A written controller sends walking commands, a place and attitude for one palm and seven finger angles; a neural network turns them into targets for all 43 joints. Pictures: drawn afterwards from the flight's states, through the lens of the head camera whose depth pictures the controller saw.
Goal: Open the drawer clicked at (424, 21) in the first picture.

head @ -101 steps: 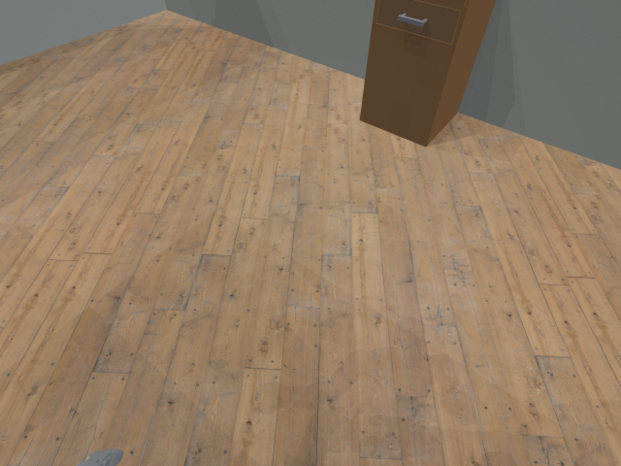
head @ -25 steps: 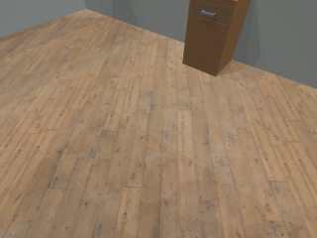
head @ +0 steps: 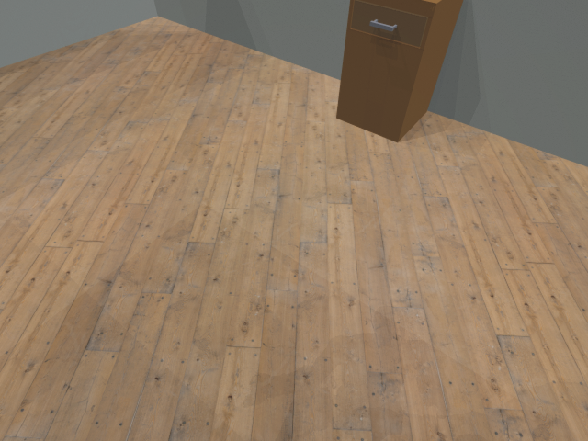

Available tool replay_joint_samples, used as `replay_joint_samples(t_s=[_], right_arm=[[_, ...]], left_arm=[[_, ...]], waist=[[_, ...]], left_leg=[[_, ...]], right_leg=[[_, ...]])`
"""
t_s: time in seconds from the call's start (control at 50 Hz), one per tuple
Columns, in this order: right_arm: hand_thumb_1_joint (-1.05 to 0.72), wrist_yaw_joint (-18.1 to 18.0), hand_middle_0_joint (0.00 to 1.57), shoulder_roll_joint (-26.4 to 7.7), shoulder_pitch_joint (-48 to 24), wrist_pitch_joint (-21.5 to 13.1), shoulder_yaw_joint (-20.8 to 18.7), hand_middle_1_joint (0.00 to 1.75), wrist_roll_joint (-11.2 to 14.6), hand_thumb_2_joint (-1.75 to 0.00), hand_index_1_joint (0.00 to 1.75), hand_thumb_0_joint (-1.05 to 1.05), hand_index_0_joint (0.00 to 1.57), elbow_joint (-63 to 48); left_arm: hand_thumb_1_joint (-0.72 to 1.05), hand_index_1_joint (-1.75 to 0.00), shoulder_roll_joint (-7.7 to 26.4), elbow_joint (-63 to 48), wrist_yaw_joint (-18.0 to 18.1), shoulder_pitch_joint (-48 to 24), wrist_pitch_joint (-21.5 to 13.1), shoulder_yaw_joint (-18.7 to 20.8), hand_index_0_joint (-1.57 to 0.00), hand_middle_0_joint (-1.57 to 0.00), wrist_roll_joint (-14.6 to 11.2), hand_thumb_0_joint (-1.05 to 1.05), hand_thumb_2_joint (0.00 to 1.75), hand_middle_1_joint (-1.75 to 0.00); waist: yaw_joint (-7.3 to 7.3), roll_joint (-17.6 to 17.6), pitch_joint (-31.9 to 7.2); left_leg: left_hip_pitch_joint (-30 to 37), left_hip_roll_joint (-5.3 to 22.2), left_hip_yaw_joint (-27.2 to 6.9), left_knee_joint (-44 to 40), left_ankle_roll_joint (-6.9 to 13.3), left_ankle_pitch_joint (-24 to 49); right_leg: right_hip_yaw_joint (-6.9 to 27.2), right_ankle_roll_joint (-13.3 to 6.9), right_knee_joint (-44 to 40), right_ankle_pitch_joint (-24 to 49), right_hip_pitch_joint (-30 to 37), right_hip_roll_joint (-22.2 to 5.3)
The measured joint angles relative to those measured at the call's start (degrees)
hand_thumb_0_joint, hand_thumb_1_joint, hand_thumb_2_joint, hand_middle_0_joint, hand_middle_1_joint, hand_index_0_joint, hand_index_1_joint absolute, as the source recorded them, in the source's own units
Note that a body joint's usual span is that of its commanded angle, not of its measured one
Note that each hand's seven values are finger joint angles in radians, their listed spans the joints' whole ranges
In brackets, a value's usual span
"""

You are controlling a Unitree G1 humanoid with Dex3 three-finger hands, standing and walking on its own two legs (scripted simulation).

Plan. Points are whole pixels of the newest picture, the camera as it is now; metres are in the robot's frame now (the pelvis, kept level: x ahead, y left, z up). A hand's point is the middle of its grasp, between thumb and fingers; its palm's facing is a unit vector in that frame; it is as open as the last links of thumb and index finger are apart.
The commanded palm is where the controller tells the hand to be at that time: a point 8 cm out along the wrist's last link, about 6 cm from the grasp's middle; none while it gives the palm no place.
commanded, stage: look at it before walking up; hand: left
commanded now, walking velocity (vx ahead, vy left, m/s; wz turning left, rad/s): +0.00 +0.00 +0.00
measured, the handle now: (383, 24) +1.96 -0.34 -0.16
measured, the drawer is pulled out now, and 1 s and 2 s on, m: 0.00 0.00 0.00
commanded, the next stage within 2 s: walk to a spot facing it in 0.12 s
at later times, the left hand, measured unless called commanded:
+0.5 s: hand out of the picture +0.03 +0.22 -0.19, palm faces +0.04 -0.98 -0.19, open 7.4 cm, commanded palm none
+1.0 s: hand (214, 330) +0.35 +0.18 -0.19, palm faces +0.00 -0.98 -0.19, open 7.3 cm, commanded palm none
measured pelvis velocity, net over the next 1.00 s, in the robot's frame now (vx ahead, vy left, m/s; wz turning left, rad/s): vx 0.22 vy -0.01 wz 0.01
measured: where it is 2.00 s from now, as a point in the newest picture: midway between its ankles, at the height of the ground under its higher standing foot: (298, 312)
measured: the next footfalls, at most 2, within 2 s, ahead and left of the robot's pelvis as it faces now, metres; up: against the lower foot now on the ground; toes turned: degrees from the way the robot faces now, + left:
right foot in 0.92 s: +0.33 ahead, -0.12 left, +0.00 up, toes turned -9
left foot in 1.28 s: +0.47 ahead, +0.14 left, +0.00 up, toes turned +12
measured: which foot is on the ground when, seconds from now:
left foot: down 0.00-0.92, up 0.94-1.00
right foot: down 0.00-0.54, up 0.56-0.90, down 0.92-1.00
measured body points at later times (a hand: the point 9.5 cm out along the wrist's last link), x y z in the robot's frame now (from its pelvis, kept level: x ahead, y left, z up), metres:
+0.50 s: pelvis +0.04 +0.02 -0.01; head +0.03 +0.03 +0.44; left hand +0.03 +0.27 -0.17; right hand +0.04 -0.24 -0.16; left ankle +0.00 +0.13 -0.75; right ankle +0.00 -0.12 -0.75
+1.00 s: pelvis +0.22 -0.01 -0.03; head +0.26 -0.01 +0.42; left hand +0.35 +0.23 -0.17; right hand +0.08 -0.20 -0.17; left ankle +0.07 +0.11 -0.66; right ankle +0.29 -0.11 -0.75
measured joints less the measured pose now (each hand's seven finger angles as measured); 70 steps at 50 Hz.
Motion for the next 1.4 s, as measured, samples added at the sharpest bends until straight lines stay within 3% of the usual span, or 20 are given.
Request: replay_joint_samples(t_s=[0.28, 0.44, 0.52, 0.56, 0.6, 0.64, 0.68, 0.72, 0.78, 0.86, 0.9, 0.94, 0.98, 1.0, 1.04, 1.14, 1.2, 1.28, 1.34, 1.4], right_arm=[[-0.91, -0.1, 0.2, 0.3, 0.4, 0.2, 0.1, 0.3, -0.2, -0.9, 0.3, 0.01, 0.21, 0.2], [-0.91, 0.3, 0.2, 4.1, 7.0, 0.9, 0.0, 0.3, -1.0, -0.9, 0.3, 0.0, 0.2, 0.0], [-0.91, 0.3, 0.2, 6.7, 11.0, 0.1, -0.4, 0.3, -0.7, -0.9, 0.3, 0.01, 0.2, 0.5], [-0.91, 0.2, 0.2, 8.2, 12.7, -1.2, -0.7, 0.3, -0.9, -0.9, 0.3, 0.01, 0.2, 0.5], [-0.91, -0.4, 0.2, 9.7, 14.7, -2.6, -0.8, 0.3, -0.9, -0.9, 0.3, 0.0, 0.2, 0.3], [-0.91, -1.0, 0.2, 11.3, 17.2, -3.5, -0.7, 0.3, -0.9, -0.9, 0.3, 0.0, 0.2, 0.6], [-0.91, -1.3, 0.2, 12.7, 19.7, -3.8, -0.5, 0.3, -0.9, -0.9, 0.3, 0.0, 0.2, 1.7], [-0.91, -1.6, 0.2, 13.8, 21.9, -3.9, -0.5, 0.3, -0.9, -0.9, 0.3, 0.0, 0.2, 3.0], [-0.91, -1.8, 0.2, 14.8, 24.2, -3.7, -0.6, 0.3, -0.9, -0.9, 0.3, 0.0, 0.2, 4.8], [-0.91, -1.8, 0.2, 14.8, 26.0, -3.4, -1.0, 0.3, -1.0, -0.9, 0.3, 0.0, 0.21, 6.4], [-0.91, -1.6, 0.2, 14.7, 26.8, -3.1, -1.3, 0.3, -0.7, -0.9, 0.3, 0.0, 0.21, 7.1], [-0.91, -1.2, 0.2, 14.6, 26.2, -2.3, -1.5, 0.3, -0.2, -0.9, 0.3, 0.01, 0.21, 7.4], [-0.91, -0.9, 0.2, 13.8, 23.3, -1.4, -2.1, 0.3, 0.0, -0.9, 0.3, 0.01, 0.21, 6.6], [-0.91, -0.7, 0.2, 13.2, 21.6, -1.1, -2.5, 0.3, -0.1, -0.9, 0.3, 0.01, 0.21, 5.8], [-0.91, -0.6, 0.2, 11.9, 17.8, -0.8, -3.0, 0.3, -0.6, -0.9, 0.3, 0.01, 0.2, 3.5], [-0.92, 0.1, 0.19, 10.1, 9.4, -0.9, -3.9, 0.3, -1.0, -0.9, 0.3, 0.01, 0.2, -3.3], [-0.92, 0.9, 0.19, 9.7, 5.7, -1.5, -4.0, 0.3, -0.9, -0.9, 0.3, 0.0, 0.2, -5.8], [-0.92, 1.4, 0.19, 9.2, 3.0, -2.8, -3.8, 0.3, -1.0, -0.9, 0.3, 0.0, 0.2, -7.7], [-0.92, 0.9, 0.19, 9.9, 2.4, -4.2, -3.3, 0.3, -1.5, -0.9, 0.3, 0.0, 0.2, -8.2], [-0.91, 0.0, 0.19, 11.0, 4.5, -4.4, -2.6, 0.3, -1.3, -0.9, 0.3, 0.0, 0.2, -7.2]], left_arm=[[0.9, -0.3, -0.1, 0.2, 0.3, 0.5, 0.2, 0.1, -0.21, -0.2, 0.0, 0.01, 0.89, -0.3], [0.9, -0.3, -4.4, -0.3, -0.4, 7.5, 0.8, 0.6, -0.2, -0.2, 0.4, 0.01, 0.89, -0.3], [0.9, -0.3, -6.9, 0.6, -0.5, 12.0, 0.4, 1.3, -0.2, -0.2, 0.4, 0.01, 0.89, -0.3], [0.9, -0.3, -7.8, 1.5, -0.5, 13.9, 0.8, 1.6, -0.2, -0.2, 0.4, 0.01, 0.89, -0.3], [0.9, -0.3, -8.7, 2.5, -0.5, 14.4, 1.4, 1.6, -0.2, -0.2, 0.6, 0.01, 0.89, -0.3], [0.9, -0.3, -9.0, 2.6, -0.7, 13.5, 1.4, 1.9, -0.2, -0.2, 0.7, 0.01, 0.89, -0.3], [0.9, -0.3, -9.2, 1.8, -1.0, 11.6, 1.2, 2.3, -0.2, -0.2, 0.8, 0.01, 0.89, -0.3], [0.9, -0.3, -9.5, 0.4, -1.3, 9.2, 1.0, 2.6, -0.2, -0.2, 0.8, 0.01, 0.89, -0.3], [0.92, -0.3, -9.0, -1.6, -1.2, 5.1, 0.8, 3.2, -0.2, -0.2, 0.8, 0.02, 0.89, -0.3], [0.93, -0.3, -8.4, -3.9, -1.3, 0.0, -0.1, 3.6, -0.2, -0.2, 0.5, 0.02, 0.89, -0.3], [0.92, -0.3, -8.1, -5.1, -1.3, -1.5, -1.5, 3.6, -0.2, -0.19, 0.7, 0.02, 0.89, -0.3], [0.92, -0.3, -8.1, -6.0, -0.7, -2.5, -3.4, 3.8, -0.2, -0.19, 0.9, 0.01, 0.89, -0.3], [0.92, -0.3, -8.6, -6.1, -0.3, -2.3, -4.1, 3.8, -0.2, -0.19, 0.5, 0.01, 0.89, -0.3], [0.91, -0.3, -8.9, -5.9, 0.0, -1.7, -4.0, 3.7, -0.2, -0.19, 0.4, 0.01, 0.89, -0.3], [0.91, -0.3, -9.6, -4.8, 0.6, 0.0, -3.7, 3.5, -0.2, -0.2, 0.6, 0.0, 0.89, -0.3], [0.95, -0.3, -9.4, -1.8, 1.3, 5.2, -2.9, 3.9, -0.21, -0.2, 0.9, 0.0, 0.89, -0.3], [0.94, -0.3, -8.6, -0.6, 0.6, 7.9, -2.7, 3.7, -0.2, -0.2, 1.1, 0.0, 0.89, -0.3], [0.93, -0.3, -8.2, 0.4, 0.1, 11.6, -2.2, 3.7, -0.2, -0.2, 1.0, 0.0, 0.89, -0.3], [0.92, -0.3, -8.0, 1.4, -0.2, 12.8, -0.7, 3.9, -0.2, -0.2, 0.8, 0.01, 0.89, -0.3], [0.91, -0.3, -8.0, 1.5, -0.6, 12.1, -0.2, 4.2, -0.2, -0.2, 1.0, 0.01, 0.89, -0.3]], waist=[[0.01, 0.0, -0.2], [0.39, 0.5, -3.3], [0.38, -0.3, -3.4], [0.33, -1.8, -3.3], [-0.51, -1.8, -2.7], [-1.52, -1.8, -1.8], [-1.99, -1.5, -0.9], [-2.22, -1.1, 0.0], [-2.65, -0.5, 1.5], [-3.66, 0.6, 3.3], [-3.63, 0.9, 3.6], [-3.16, 0.8, 3.7], [-2.9, 1.2, 3.7], [-2.79, 1.3, 3.4], [-2.74, 1.4, 2.3], [-2.3, 1.0, -0.8], [-0.85, 0.5, -1.4], [0.84, -0.3, -1.5], [0.95, -2.0, -0.9], [0.86, -2.1, -0.7]], left_leg=[[-0.1, 0.0, 0.1, 0.1, 0.1, 0.0], [-3.9, 0.9, 0.4, 10.3, 1.2, -9.6], [-3.6, 1.3, 2.1, 12.9, 1.2, -9.9], [-2.3, 0.3, 3.6, 12.5, 1.8, -11.7], [-0.4, 0.3, 4.4, 10.7, 2.5, -12.1], [2.0, 0.3, 4.3, 7.6, 2.7, -11.3], [4.5, 0.3, 4.0, 4.0, 2.6, -10.3], [6.8, 0.4, 3.8, 0.6, 2.4, -9.6], [10.0, 0.7, 3.7, -2.8, 1.8, -9.6], [13.7, 1.6, 4.1, -3.1, 0.5, -12.6], [13.4, 2.4, 4.0, 2.8, 0.1, -16.5], [6.5, 3.0, 3.2, 21.6, 1.0, -19.5], [-2.8, 3.2, 1.7, 41.5, 2.2, -17.3], [-7.0, 3.6, 1.8, 47.3, 2.6, -15.2], [-14.1, 5.0, 2.6, 51.0, 2.4, -11.8], [-22.6, 8.0, 4.7, 37.7, 0.6, -6.3], [-22.0, 8.2, 5.6, 27.1, 0.2, -4.0], [-16.2, 6.7, 7.7, 16.2, 0.7, -1.9], [-14.2, 5.1, 9.7, 18.5, 3.1, -4.8], [-9.7, 4.2, 10.7, 13.8, 3.2, -5.2]], right_leg=[[0.1, 0.2, -0.2, 0.2, 0.0, 0.0], [-0.2, 0.0, 4.7, -4.5, -1.4, 0.6], [-0.4, 0.8, 7.8, -8.1, -1.1, -0.1], [0.1, -0.3, 14.3, -11.6, -3.2, -1.2], [-1.2, -0.6, 26.8, -14.8, -8.1, -1.2], [-2.8, -0.6, 35.6, -14.7, -12.9, -1.6], [-4.2, -0.1, 38.8, -12.7, -17.1, -2.7], [-5.1, 0.3, 38.0, -9.7, -20.6, -3.9], [-6.1, 0.3, 29.9, -5.7, -23.1, -5.1], [-7.7, -1.2, 18.8, -2.5, -22.0, -4.1], [-8.6, -2.4, 13.9, -0.5, -18.3, -2.8], [-9.3, -3.3, 15.6, 0.8, -17.3, -3.0], [-10.1, -3.0, 17.5, -2.3, -15.8, -2.7], [-10.4, -2.7, 16.8, -3.1, -14.5, -2.5], [-10.7, -2.1, 14.0, -3.3, -11.6, -2.0], [-10.9, -1.4, 7.5, -3.6, -5.5, -1.1], [-10.8, -0.5, 6.1, -5.2, -2.3, -1.0], [-10.3, 1.5, 9.1, -10.4, 1.0, -2.1], [-6.2, 0.1, 27.3, -16.3, -4.8, -3.5], [-4.6, -0.3, 44.3, -11.6, -13.5, -3.6]])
